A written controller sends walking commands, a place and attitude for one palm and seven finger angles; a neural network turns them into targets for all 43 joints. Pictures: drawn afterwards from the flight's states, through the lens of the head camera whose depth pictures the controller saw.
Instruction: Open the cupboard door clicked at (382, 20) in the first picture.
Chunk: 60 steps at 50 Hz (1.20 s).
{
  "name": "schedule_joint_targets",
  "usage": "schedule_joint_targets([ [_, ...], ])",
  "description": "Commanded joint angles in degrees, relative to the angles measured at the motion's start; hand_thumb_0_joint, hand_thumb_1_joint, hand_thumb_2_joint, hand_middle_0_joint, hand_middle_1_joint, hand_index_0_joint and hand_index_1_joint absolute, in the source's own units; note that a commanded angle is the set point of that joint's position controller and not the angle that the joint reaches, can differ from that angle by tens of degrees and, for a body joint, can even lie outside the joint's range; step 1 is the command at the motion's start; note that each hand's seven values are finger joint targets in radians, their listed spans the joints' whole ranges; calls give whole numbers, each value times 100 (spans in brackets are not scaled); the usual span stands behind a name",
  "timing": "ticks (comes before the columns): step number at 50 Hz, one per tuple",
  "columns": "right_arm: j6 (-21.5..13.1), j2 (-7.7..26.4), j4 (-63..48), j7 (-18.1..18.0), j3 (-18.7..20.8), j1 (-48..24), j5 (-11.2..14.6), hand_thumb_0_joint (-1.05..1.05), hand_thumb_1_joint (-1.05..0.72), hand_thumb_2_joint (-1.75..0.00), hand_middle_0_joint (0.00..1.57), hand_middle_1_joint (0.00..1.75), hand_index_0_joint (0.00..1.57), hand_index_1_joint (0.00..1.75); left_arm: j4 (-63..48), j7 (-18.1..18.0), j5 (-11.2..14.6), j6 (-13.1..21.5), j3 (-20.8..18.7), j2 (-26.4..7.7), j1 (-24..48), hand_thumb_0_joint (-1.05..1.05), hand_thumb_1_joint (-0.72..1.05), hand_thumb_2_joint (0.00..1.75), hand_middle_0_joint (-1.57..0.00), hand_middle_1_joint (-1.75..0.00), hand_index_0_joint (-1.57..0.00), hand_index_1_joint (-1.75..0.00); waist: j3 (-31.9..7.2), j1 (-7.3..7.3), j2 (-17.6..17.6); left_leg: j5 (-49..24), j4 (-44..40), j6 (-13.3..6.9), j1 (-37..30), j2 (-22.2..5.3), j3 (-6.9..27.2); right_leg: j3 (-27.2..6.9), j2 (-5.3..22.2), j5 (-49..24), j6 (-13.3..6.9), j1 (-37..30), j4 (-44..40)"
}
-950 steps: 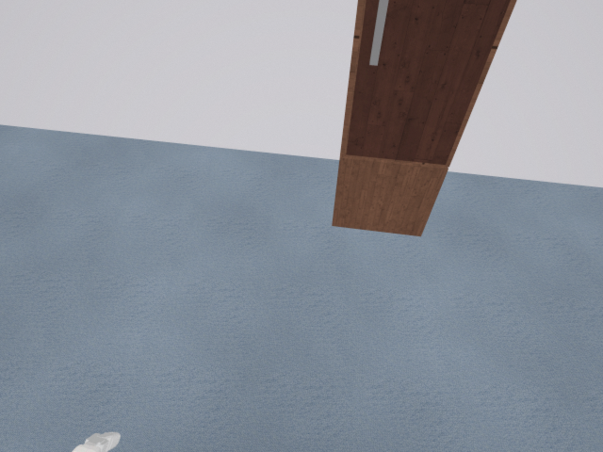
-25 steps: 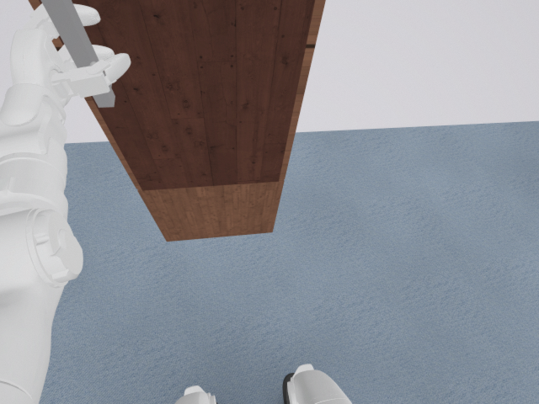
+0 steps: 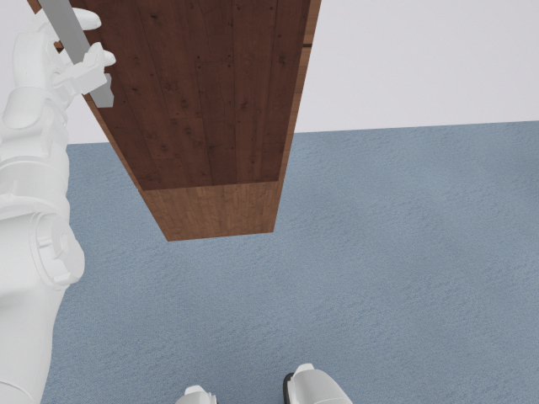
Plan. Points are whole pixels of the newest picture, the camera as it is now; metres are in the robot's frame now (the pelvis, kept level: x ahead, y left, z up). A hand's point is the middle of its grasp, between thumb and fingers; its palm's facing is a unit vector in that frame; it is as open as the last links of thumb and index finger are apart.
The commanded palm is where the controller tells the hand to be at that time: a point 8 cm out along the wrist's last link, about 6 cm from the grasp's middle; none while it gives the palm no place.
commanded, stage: pull the door open along its arc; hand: left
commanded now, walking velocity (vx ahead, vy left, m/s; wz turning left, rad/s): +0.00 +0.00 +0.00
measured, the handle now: (83, 43) +0.60 +0.18 +0.14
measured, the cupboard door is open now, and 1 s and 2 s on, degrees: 0 49 47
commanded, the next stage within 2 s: open thumb and fingers to let go in 0.94 s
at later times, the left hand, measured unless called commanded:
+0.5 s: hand (120, 129) +0.45 +0.12 +0.14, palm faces +0.21 -0.97 +0.10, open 6.3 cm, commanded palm +0.38 +0.16 +0.14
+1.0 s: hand (224, 208) +0.33 +0.01 +0.14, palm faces +0.25 -0.97 -0.03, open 6.3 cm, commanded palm +0.28 +0.05 +0.14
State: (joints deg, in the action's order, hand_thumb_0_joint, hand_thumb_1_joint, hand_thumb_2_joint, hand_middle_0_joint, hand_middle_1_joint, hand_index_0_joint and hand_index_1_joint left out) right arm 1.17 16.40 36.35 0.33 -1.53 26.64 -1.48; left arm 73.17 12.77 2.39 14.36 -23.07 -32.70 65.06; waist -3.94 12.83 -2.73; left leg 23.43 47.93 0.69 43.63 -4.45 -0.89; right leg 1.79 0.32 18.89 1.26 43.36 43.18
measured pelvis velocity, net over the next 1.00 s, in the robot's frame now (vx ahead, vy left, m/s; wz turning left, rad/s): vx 0.02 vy -0.03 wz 0.06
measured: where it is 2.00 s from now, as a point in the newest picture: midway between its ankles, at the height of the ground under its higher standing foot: outside the picture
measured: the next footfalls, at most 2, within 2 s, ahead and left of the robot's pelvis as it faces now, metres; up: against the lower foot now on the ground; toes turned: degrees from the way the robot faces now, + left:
none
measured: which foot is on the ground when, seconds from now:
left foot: down 0.00-1.00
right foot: down 0.00-1.00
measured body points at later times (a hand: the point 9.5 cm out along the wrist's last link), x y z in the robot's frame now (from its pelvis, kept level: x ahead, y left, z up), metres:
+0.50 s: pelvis +0.02 +0.00 +0.02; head +0.07 -0.01 +0.47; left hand +0.43 +0.17 +0.14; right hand +0.13 -0.25 -0.10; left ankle -0.02 +0.12 -0.70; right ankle +0.01 -0.14 -0.70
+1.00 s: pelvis +0.02 -0.03 +0.03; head +0.01 -0.05 +0.47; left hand +0.31 +0.06 +0.15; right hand +0.21 -0.22 -0.08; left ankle -0.02 +0.12 -0.70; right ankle +0.01 -0.14 -0.70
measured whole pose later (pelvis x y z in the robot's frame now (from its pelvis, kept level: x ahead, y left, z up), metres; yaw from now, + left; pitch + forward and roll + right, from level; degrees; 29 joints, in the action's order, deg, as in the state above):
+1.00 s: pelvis +0.02 -0.03 +0.03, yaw +3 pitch +1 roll +0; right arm 6.7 9.7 33.9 2.3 -0.3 8.3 -2.1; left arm 0.5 -31.6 -1.7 -7.3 17.8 6.1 5.0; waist -2.5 0.5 -3.6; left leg 20.8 35.6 2.8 15.6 -3.4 0.8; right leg 4.0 1.2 20.1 -0.6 16.6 35.9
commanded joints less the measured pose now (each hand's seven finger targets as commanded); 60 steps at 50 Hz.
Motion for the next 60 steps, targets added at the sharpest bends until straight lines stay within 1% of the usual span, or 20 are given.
schedule_joint_targets([
  [1,-37,983,-357,-74,373,998,59,0,-90,-90,20,30,20,30,-1566,189,215,449,-171,-1295,2048,0,90,90,-40,-135,-40,-135,-3063,-194,-503,-2515,-383,-205,-1837,366,116,48,-315,-2572,-192,-1703,-263],
  [3,-15,982,-435,-64,397,931,73,0,-90,-90,20,30,20,30,-1734,219,317,417,-227,-1224,1679,0,90,90,-40,-135,-40,-135,-2958,-296,-254,-2507,-456,-208,-1757,357,83,70,-321,-2641,-188,-1882,-279],
  [6,30,964,-587,-54,421,783,120,0,-90,-90,20,30,20,30,-2111,244,434,347,-270,-1113,960,0,90,90,-40,-135,-40,-135,-3024,-496,-277,-2705,-542,-213,-1801,370,0,61,-308,-2910,-205,-2172,-292],
  [8,38,921,-680,-30,448,644,164,0,-90,-90,20,30,20,30,-2401,238,558,262,-134,-785,414,0,90,90,-40,-135,-40,-135,-2854,-579,-41,-2734,-634,-216,-1785,361,-45,98,-307,-2997,-200,-2316,-338],
  [10,46,887,-793,-8,467,497,194,0,-90,-90,20,30,20,30,-2908,203,645,218,-105,-633,-99,0,90,90,-40,-135,-40,-135,-2928,-740,-143,-3007,-691,-218,-1913,380,-78,98,-296,-3195,-235,-2535,-329],
  [14,27,790,-942,22,489,131,283,0,-90,-90,20,30,20,30,-3745,91,784,17,137,-136,-1077,0,90,90,-40,-135,-40,-135,-2574,-884,92,-3121,-861,-213,-1992,359,-149,124,-254,-3322,-214,-2748,-424],
  [16,-3,722,-1013,27,480,-62,316,0,-90,-90,20,30,20,30,-4218,18,840,-67,229,86,-1486,0,90,90,-40,-135,-40,-135,-2462,-951,-64,-3267,-902,-208,-2160,363,-181,124,-230,-3378,-218,-2790,-447],
  [17,-78,534,-1065,64,466,-289,304,0,-90,-90,20,30,20,30,-4709,-832,1211,-170,-521,306,-1516,0,90,90,-40,-135,-40,-135,-2434,-1394,198,-3157,-925,-130,-1909,420,-177,219,-275,-3271,-195,-2943,-543],
  [18,-133,491,-1066,111,457,-436,297,0,-90,-90,20,30,20,30,-4904,-1246,1088,-309,47,945,-1855,0,90,90,-40,-135,-40,-135,-2231,-1232,115,-3052,-1012,-92,-2010,412,-224,233,-271,-3198,-180,-2911,-567],
  [20,-199,469,-990,161,479,-517,261,0,-90,-90,20,30,20,30,-5262,-1965,855,-465,218,1346,-2200,0,90,90,-40,-135,-40,-135,-1957,-1210,585,-2888,-1084,-79,-1952,392,-185,318,-268,-3019,-169,-2873,-618],
  [23,-206,299,-965,236,485,-770,148,0,-90,-90,20,30,20,30,-6243,-2910,300,-678,805,2070,-2413,0,90,90,-40,-135,-40,-135,-2237,-1260,79,-3359,-1060,-34,-2336,394,-222,284,-200,-3229,-199,-2978,-538],
  [25,-160,244,-989,246,501,-978,61,0,-90,-90,20,30,20,30,-6576,-3482,-11,-903,1184,2520,-2762,0,90,90,-40,-135,-40,-135,-2240,-1264,434,-3351,-1078,-32,-2414,368,-189,294,-183,-3200,-211,-3102,-579],
  [28,-45,161,-995,193,457,-1327,-20,0,-90,-90,20,30,20,30,-6963,-4089,-354,-1237,1922,3229,-2733,0,90,90,-40,-135,-40,-135,-1934,-1155,486,-2904,-1192,-20,-2493,373,-161,284,-123,-2896,-230,-3046,-691],
  [32,74,48,-1048,46,431,-1682,-73,0,-90,-90,20,30,20,30,-7413,-4243,-680,-1414,2752,3845,-2853,0,90,90,-40,-135,-40,-135,-1804,-1092,621,-2677,-1260,-63,-2803,373,-131,252,-75,-2712,-254,-3073,-854],
  [43,216,-233,-1197,134,287,-2407,-35,0,-90,-90,20,30,20,30,-8533,-4404,-636,-1615,3995,4931,-4593,0,90,90,-40,-135,-40,-135,-1276,-1310,588,-2506,-1374,-56,-3054,438,-31,304,6,-2656,-317,-3417,-1059],
  [47,306,-273,-1228,195,251,-2657,-15,0,-90,-90,20,30,20,30,-8856,-4556,-585,-1814,4002,4898,-5170,0,90,90,-40,-135,-40,-135,-1132,-1432,719,-2332,-1415,-51,-3033,475,-34,251,56,-2554,-310,-3539,-1210],
  [50,328,-259,-1051,125,224,-2774,-33,0,-90,-90,20,30,20,30,-8505,-4737,-564,-1913,3784,4727,-4477,0,90,90,-40,-135,-40,-135,-840,-1366,906,-2013,-1411,-55,-2984,513,-15,149,96,-2064,-269,-3346,-1465],
  [52,329,-236,-862,43,203,-2803,-65,0,-90,-90,20,30,20,30,-8086,-4868,-557,-1889,3502,4486,-3495,0,90,90,-40,-135,-40,-135,-698,-1260,940,-1798,-1408,-72,-2939,552,8,90,118,-1640,-252,-3139,-1555],
  [55,305,-245,-808,-26,237,-2764,-91,0,-90,-90,20,30,20,30,-7694,-4876,-583,-1809,3415,4506,-3469,0,69,81,-38,-133,-38,-133,-955,-1360,1069,-1721,-1450,-86,-3005,588,-20,26,136,-1451,-237,-3221,-1641],
  [60,283,-233,-759,-52,261,-2612,-90,0,-90,-90,20,30,20,30,-7321,-4742,-647,-1608,3601,4703,-3215,0,34,66,-36,-129,-36,-129,-1034,-1294,995,-1734,-1506,-92,-2975,572,-7,96,124,-1526,-252,-3164,-1511],
])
